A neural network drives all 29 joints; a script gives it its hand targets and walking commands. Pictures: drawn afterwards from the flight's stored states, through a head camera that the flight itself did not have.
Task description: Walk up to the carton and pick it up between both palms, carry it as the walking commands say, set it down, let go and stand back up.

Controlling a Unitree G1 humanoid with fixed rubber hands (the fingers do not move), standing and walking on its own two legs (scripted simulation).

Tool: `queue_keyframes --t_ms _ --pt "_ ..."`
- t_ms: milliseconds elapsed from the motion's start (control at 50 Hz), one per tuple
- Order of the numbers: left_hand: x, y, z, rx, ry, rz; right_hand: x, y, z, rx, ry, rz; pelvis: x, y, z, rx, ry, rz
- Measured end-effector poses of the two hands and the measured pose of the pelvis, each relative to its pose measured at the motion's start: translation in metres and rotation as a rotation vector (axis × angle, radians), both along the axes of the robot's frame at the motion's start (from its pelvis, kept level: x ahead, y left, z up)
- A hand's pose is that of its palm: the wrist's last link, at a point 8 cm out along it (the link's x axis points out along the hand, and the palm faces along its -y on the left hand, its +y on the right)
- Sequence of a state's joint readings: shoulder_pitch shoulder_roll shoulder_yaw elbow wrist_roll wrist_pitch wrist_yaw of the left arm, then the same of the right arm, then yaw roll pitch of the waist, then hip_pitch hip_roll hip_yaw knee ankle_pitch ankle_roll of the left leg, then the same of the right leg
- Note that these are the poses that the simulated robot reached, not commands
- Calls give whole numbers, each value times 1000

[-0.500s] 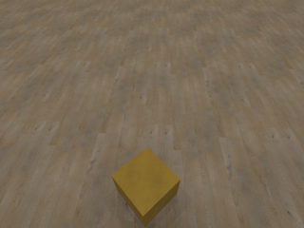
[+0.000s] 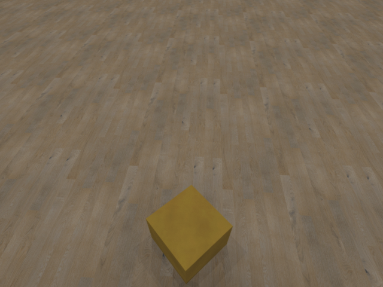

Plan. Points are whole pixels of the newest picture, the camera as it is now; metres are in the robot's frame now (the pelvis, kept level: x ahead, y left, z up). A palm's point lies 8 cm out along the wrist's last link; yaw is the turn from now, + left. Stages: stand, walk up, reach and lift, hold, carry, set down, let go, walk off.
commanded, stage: walk up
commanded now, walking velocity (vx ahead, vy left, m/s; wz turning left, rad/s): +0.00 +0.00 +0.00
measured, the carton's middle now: (188, 232) +0.49 +0.02 -0.66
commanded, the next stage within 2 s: none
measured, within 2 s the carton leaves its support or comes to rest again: neither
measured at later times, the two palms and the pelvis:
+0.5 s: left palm out of the picture -0.01 +0.22 -0.15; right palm out of the picture -0.03 -0.20 -0.15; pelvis +0.01 +0.01 +0.00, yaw +0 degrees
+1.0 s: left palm out of the picture +0.03 +0.26 -0.15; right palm out of the picture +0.02 -0.23 -0.16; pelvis +0.02 +0.01 -0.02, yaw +5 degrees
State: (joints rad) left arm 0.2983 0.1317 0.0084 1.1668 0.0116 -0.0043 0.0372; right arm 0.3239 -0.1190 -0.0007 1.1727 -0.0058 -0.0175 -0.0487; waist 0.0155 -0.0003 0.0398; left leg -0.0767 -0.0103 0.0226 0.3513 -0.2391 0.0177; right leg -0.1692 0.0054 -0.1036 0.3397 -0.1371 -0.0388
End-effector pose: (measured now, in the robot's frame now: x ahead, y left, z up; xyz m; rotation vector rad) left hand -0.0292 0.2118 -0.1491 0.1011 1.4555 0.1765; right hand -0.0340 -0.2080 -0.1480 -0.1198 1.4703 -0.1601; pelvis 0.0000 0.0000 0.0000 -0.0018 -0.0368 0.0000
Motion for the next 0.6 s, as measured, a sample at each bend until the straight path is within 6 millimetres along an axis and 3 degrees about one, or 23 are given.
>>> queue_keyframes --t_ms 600 --pt "20 16 -1 4 -7 -7 10 13 2 -9 0 -21 18 15 -1 -9 16 -6"
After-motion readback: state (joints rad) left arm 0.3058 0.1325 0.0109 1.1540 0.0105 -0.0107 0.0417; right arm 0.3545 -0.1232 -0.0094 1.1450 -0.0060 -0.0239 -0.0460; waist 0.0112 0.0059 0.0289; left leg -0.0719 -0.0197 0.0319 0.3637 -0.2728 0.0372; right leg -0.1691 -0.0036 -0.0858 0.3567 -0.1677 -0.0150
